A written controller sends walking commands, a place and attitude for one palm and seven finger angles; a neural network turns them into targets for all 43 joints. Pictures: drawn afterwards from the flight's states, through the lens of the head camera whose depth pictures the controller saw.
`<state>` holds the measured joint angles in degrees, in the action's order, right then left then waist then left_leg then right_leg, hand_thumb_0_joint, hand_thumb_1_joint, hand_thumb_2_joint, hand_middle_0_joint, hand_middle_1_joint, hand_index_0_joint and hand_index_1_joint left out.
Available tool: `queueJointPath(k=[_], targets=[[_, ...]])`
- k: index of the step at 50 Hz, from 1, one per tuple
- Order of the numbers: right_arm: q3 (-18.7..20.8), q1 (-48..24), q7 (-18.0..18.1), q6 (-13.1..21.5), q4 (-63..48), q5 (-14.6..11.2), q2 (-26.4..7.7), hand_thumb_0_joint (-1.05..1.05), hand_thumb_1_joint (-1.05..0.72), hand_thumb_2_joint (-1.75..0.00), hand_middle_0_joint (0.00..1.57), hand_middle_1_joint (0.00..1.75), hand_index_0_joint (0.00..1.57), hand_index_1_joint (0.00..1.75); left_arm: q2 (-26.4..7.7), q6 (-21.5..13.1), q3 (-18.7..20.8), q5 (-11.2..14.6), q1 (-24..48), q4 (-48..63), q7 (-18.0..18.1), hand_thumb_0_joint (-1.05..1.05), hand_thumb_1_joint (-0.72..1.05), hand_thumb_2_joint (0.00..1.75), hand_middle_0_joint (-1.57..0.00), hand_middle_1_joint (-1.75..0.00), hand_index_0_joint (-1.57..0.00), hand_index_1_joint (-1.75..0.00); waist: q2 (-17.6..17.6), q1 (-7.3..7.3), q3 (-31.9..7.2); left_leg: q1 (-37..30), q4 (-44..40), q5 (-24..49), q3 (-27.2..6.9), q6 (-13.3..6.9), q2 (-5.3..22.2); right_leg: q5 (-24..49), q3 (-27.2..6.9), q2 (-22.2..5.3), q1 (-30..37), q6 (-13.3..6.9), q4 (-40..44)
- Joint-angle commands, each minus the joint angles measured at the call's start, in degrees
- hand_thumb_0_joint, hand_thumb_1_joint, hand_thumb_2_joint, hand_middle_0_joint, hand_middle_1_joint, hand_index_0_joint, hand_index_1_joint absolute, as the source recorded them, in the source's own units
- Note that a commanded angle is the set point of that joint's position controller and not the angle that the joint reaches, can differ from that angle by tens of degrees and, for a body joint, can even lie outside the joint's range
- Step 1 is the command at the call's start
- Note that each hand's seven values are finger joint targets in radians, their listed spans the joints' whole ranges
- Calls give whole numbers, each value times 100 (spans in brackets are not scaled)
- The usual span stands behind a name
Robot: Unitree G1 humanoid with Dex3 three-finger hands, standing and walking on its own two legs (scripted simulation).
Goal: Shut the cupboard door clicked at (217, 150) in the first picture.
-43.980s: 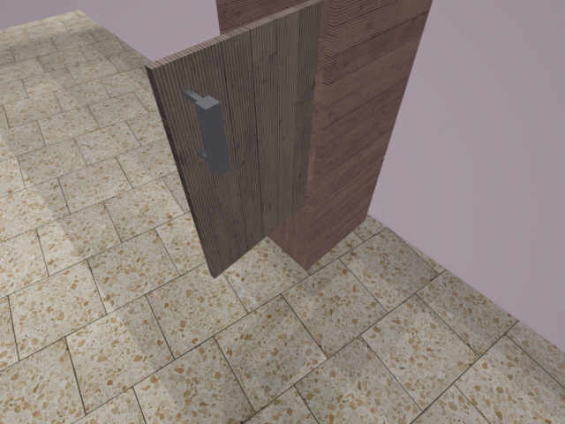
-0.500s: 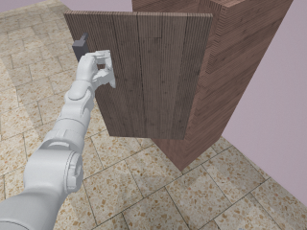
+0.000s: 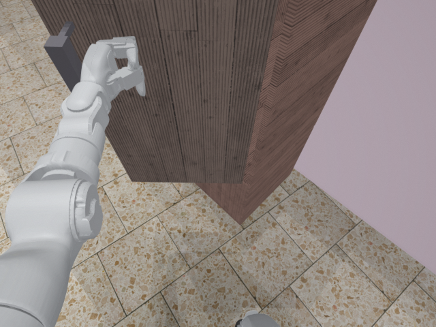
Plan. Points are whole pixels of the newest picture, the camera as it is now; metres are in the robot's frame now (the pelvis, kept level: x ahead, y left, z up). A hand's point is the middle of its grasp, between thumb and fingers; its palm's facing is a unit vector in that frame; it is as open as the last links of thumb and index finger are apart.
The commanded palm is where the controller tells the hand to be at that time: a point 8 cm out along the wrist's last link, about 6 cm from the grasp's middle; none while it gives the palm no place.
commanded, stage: push the door shut along its arc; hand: left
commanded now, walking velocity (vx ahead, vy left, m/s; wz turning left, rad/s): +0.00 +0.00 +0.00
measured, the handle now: (80, 69) +0.55 +0.17 +0.15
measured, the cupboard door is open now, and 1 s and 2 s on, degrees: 44 27 27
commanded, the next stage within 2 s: pull the fist back off the door in 0.46 s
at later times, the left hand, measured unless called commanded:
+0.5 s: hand (146, 57) +0.56 +0.06 +0.16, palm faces -0.32 -0.95 +0.00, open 3.3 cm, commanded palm +0.58 +0.09 +0.16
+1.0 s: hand (164, 56) +0.56 +0.03 +0.16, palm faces +0.15 -0.99 +0.03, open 3.1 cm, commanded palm +0.51 +0.08 +0.16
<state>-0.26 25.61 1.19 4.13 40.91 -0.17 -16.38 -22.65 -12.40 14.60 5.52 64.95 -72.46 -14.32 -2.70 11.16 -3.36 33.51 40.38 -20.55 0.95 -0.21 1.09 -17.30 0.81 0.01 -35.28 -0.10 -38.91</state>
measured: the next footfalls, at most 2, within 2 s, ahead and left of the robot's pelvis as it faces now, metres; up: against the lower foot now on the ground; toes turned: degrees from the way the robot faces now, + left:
none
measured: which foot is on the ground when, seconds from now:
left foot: down 0.00-1.00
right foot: down 0.00-1.00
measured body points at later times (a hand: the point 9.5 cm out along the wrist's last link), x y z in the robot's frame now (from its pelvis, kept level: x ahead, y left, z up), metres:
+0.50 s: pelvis +0.00 +0.01 -0.01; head +0.13 +0.01 +0.42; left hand +0.57 +0.11 +0.16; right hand -0.05 -0.26 -0.12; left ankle -0.02 +0.12 -0.72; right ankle +0.01 -0.12 -0.72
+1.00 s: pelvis +0.02 +0.00 +0.00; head +0.11 -0.01 +0.44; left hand +0.55 +0.08 +0.16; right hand -0.02 -0.24 -0.13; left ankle -0.02 +0.12 -0.72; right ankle +0.01 -0.12 -0.72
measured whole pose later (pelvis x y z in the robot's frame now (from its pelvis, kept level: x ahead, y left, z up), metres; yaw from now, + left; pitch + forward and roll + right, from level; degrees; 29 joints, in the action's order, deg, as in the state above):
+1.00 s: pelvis +0.02 +0.00 +0.00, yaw -1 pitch +17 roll -1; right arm 1.3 27.5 -4.9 0.8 40.1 5.1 -12.7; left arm -9.5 -12.6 19.5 -2.4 66.7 -69.5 19.1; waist -4.1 10.9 -7.1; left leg 35.1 40.4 -22.2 1.5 -0.1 2.0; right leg -18.3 0.2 1.0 -37.0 -0.1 -38.3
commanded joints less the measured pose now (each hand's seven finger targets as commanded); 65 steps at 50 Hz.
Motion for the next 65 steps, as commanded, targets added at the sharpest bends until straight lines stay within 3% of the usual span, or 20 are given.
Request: queueJointPath(k=[1,4,15,17,21,25,28,29,31,33,36,38,39,41,44,48,52,57,59,65], targets=[[305,810,120,182,-333,6,-929,0,-90,-90,20,30,20,30,-1076,-344,23,102,3589,1111,-49,0,90,90,-130,-150,-130,-150,65,313,-2325,-1207,-226,1702,-174,-182,-174,1983,40,178,881,-48,361],[296,836,100,197,-277,39,-938,0,-90,-90,20,30,20,30,-1056,-353,-31,89,3800,1081,-153,0,90,90,-130,-150,-130,-150,-129,333,-2594,-1401,-143,1926,-273,-137,-163,2066,54,184,730,-63,275],[284,1008,124,185,-102,115,-1030,0,-90,-90,20,30,20,30,-1012,-234,-151,60,4553,568,-322,0,90,90,-130,-150,-130,-150,-167,673,-2499,-1332,71,1946,-411,-137,-145,1837,138,208,112,-62,163],[291,1043,130,186,-91,148,-1048,0,-90,-90,20,30,20,30,-1027,-266,-160,65,4749,736,-342,0,90,90,-130,-150,-130,-150,-371,690,-2806,-1542,141,2155,-447,-125,-145,1905,151,213,50,-70,112],[299,1166,154,158,-19,156,-1071,0,-90,-90,20,30,20,30,-887,-185,-251,58,4892,436,-381,0,90,90,-130,-150,-130,-150,-224,864,-2577,-1462,222,2105,-494,-155,-113,1751,226,230,-225,-80,80],[310,1236,133,154,57,202,-1100,0,-90,-90,20,30,20,30,-1066,-167,-221,-43,5243,492,-406,0,90,90,-130,-150,-130,-150,-502,878,-2890,-1537,309,2204,-534,-126,-124,1772,206,238,-339,-91,17],[334,1279,109,157,105,236,-1077,0,-90,-90,20,30,20,30,-712,-169,-446,-52,5402,636,-446,0,90,90,-130,-150,-130,-150,-776,914,-3172,-1975,423,2710,-624,-94,-101,1922,252,271,-590,-106,-68],[218,1322,-1,196,-16,282,-841,0,-90,-90,20,30,20,30,-772,-11,676,322,5383,527,740,0,90,90,-130,-150,-130,-150,-879,553,-3272,-1473,438,2502,-622,11,-61,1832,235,259,-264,-58,39],[277,1498,-212,195,-19,428,-872,0,-90,-90,20,30,20,30,-531,69,735,62,4825,293,1855,0,90,90,-130,-150,-130,-150,-111,610,-3075,-1065,353,2379,-616,28,-41,1802,378,273,-79,7,-9],[323,1493,-455,176,-103,610,-803,0,-90,-90,20,30,20,30,-193,-116,703,-315,4782,799,2811,0,90,90,-130,-150,-130,-150,-456,443,-3382,-1129,397,2743,-467,57,-101,2096,368,269,39,-2,-38],[443,1603,-696,110,-108,787,-742,0,-90,-90,20,30,20,30,-129,-459,566,-1237,4380,1087,3855,0,90,90,-130,-150,-130,-150,-371,353,-3587,-1170,546,3173,-367,94,-74,2323,406,278,61,-14,-179],[514,1569,-749,19,-137,771,-735,0,-90,-90,20,30,20,30,140,-522,142,-1472,4369,1259,3820,0,90,90,-130,-150,-130,-150,-372,372,-3593,-1308,413,3137,-270,69,-82,2419,344,277,239,-31,-91],[547,1530,-722,-42,-177,722,-752,0,-90,-90,20,30,20,30,-24,-505,200,-1451,4291,1331,3722,0,90,90,-130,-150,-130,-150,-338,306,-3657,-1329,338,3040,-213,50,-94,2499,301,271,493,-46,-47],[542,1484,-616,-180,-242,624,-764,0,-90,-90,20,30,20,30,-193,-384,368,-1216,4088,1305,3494,0,90,90,-130,-150,-130,-150,-170,193,-3647,-1290,164,2930,-167,11,-115,2719,251,266,964,-71,40],[513,1239,-540,-238,-353,519,-674,0,-90,-90,20,30,20,30,59,-320,393,-853,3776,1529,3318,0,90,90,-130,-150,-130,-150,113,52,-3375,-1196,-17,2759,-54,-34,-143,2925,222,300,1330,-52,179],[494,1029,-499,-199,-428,493,-574,0,-90,-90,20,30,20,30,31,-577,568,-831,3020,1837,3395,0,90,90,-130,-150,-130,-150,386,-165,-3015,-1048,-129,2683,50,-76,-155,3079,212,290,1631,-48,193],[510,787,-499,-216,-464,407,-536,0,-90,-90,20,30,20,30,508,-519,181,-911,2251,1768,3341,0,90,90,-130,-150,-130,-150,539,-224,-2543,-1043,-248,2476,143,-96,-161,3003,211,263,1639,-48,297],[491,343,-394,-235,-530,233,-455,0,-90,-90,20,30,20,30,1384,-210,-558,-533,2431,2479,3171,0,90,90,-130,-150,-130,-150,258,-171,-2331,-1463,-380,2219,128,-85,-173,2650,203,242,1544,-62,489],[478,244,-341,-188,-472,233,-446,0,-90,-90,20,30,20,30,1460,-202,-628,-437,2654,2603,3211,0,90,90,-130,-150,-130,-150,545,-109,-2205,-1459,-397,1976,95,-108,-190,2480,195,239,1511,-40,544],[415,-138,-273,-72,-481,231,-354,0,-90,-90,20,30,20,30,1577,-315,-753,-563,2304,2827,3394,0,90,90,-130,-150,-130,-150,346,-308,-2378,-1556,-435,1823,68,-74,-239,2244,174,171,1569,-78,453]])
